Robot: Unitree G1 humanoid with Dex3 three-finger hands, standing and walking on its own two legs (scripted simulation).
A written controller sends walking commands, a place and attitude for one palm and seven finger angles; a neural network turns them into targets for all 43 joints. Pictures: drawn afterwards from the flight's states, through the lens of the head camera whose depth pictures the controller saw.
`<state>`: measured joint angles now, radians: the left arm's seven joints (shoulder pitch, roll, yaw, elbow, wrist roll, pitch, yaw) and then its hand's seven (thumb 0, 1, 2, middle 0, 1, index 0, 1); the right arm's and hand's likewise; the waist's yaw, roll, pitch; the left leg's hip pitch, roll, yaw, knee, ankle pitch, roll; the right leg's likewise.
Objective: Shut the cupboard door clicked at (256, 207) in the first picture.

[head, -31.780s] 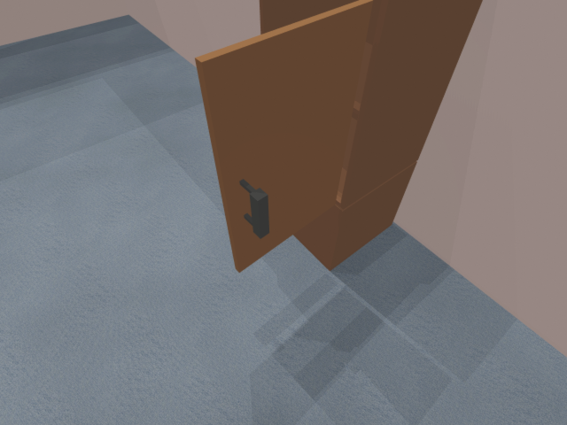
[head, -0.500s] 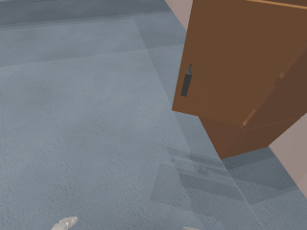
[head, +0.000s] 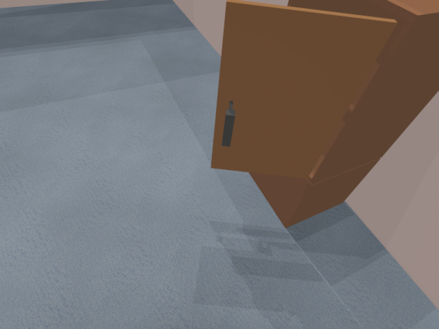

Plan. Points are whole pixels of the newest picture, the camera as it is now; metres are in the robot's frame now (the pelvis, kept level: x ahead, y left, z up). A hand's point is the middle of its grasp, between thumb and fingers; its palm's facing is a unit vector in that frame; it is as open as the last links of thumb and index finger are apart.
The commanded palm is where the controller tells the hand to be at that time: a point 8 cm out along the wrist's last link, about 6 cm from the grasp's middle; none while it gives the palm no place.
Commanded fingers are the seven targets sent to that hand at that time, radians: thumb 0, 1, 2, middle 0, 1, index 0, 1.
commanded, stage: take the last steps up to it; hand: left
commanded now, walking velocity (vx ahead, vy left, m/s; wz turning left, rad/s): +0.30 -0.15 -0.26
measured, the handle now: (228, 123) +0.69 +0.00 -0.08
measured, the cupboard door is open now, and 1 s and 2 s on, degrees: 60 60 60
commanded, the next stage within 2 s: come to a stop and stand still in 0.60 s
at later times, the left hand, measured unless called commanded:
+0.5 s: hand (182, 293) +0.22 +0.08 -0.16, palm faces -0.10 -0.98 -0.19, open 7.4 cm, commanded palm none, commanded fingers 0.00 0.90 0.90 -0.20 -0.30 -0.20 -0.30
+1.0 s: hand (205, 270) +0.28 +0.04 -0.18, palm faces -0.04 -0.98 -0.21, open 7.4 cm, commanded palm none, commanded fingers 0.00 0.90 0.90 -0.20 -0.30 -0.20 -0.30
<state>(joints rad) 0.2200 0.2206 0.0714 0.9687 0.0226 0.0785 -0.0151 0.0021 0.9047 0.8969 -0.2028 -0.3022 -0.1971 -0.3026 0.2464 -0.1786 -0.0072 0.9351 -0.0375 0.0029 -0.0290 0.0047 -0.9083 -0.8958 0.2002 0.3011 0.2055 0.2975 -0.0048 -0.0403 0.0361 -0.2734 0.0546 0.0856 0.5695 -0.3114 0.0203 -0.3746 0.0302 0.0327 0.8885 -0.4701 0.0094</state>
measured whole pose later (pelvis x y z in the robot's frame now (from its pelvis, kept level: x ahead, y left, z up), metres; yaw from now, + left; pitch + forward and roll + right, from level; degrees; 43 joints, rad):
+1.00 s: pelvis +0.22 -0.15 +0.00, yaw -4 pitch +0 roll +1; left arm 0.21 0.18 0.04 1.02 0.03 0.03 0.01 0.00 0.91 0.90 -0.20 -0.30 -0.19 -0.30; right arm 0.19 -0.19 -0.04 1.02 -0.01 0.04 -0.02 0.00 -0.92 -0.90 0.20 0.30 0.21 0.30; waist 0.01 -0.01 0.08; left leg -0.28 0.06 0.10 0.60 -0.33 -0.02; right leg -0.29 -0.05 -0.02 0.59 -0.30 0.02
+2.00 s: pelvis +0.19 -0.12 +0.00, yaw -5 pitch -2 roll +0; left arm 0.28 0.16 -0.02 1.07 0.01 -0.01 0.04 0.00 0.91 0.90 -0.20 -0.30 -0.20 -0.30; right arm 0.30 -0.19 0.00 1.05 -0.01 0.00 -0.03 0.01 -0.91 -0.90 0.20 0.30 0.20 0.30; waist -0.02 0.02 0.04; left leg -0.21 0.00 0.06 0.51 -0.26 0.02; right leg -0.17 0.00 0.02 0.50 -0.29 0.01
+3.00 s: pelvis +0.22 -0.15 +0.00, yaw -5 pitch -1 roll +0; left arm 0.33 0.13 0.00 1.06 0.01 0.00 0.04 0.00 0.91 0.90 -0.20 -0.30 -0.20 -0.30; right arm 0.22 -0.14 -0.01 1.08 -0.01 -0.01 -0.05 0.01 -0.92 -0.90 0.20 0.30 0.20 0.30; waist 0.01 -0.04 0.03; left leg -0.21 0.03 0.07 0.53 -0.30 0.00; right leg -0.15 0.03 0.01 0.51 -0.33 -0.02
